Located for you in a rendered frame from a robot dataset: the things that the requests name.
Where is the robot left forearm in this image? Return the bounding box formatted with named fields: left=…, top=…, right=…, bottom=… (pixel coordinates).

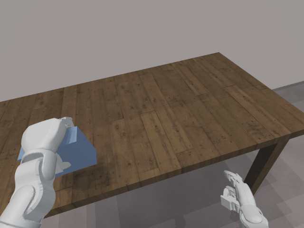
left=0, top=149, right=57, bottom=228

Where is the left robot hand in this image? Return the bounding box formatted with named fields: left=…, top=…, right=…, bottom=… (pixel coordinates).
left=21, top=117, right=74, bottom=174

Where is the robot right forearm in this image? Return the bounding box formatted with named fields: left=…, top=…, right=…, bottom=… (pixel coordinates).
left=239, top=204, right=269, bottom=228

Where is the table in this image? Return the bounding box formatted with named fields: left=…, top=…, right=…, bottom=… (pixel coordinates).
left=0, top=52, right=304, bottom=219

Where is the right robot hand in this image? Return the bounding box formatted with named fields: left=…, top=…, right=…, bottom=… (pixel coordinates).
left=220, top=171, right=256, bottom=213

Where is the sponge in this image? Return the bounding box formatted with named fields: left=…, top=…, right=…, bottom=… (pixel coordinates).
left=18, top=126, right=97, bottom=177

